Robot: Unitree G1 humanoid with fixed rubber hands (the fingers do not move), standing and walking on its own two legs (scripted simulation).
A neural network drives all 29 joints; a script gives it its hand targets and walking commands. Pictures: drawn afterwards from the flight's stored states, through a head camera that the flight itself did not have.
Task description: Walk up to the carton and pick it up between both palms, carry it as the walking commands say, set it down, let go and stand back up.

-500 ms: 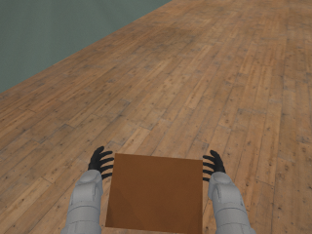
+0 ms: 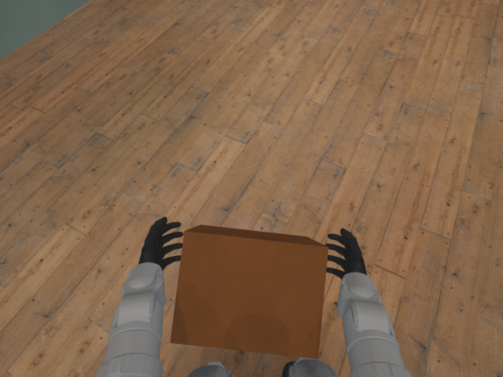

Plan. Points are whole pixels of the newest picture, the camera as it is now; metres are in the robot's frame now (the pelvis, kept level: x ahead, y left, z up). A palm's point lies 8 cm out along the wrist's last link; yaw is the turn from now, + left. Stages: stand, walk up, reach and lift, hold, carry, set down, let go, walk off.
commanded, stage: set down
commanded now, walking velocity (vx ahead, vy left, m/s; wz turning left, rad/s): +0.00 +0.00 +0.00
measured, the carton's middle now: (249, 280) +0.31 +0.03 -0.18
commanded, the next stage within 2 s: none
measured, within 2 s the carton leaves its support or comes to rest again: neither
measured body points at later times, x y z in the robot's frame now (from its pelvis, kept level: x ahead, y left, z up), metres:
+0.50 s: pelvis -0.05 -0.01 -0.08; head +0.14 -0.03 +0.33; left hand +0.34 +0.20 -0.14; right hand +0.34 -0.14 -0.17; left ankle -0.01 +0.10 -0.71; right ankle +0.05 -0.10 -0.71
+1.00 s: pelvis -0.07 -0.01 -0.15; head +0.17 +0.00 +0.23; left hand +0.37 +0.21 -0.23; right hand +0.37 -0.12 -0.26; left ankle -0.01 +0.10 -0.71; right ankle +0.05 -0.10 -0.71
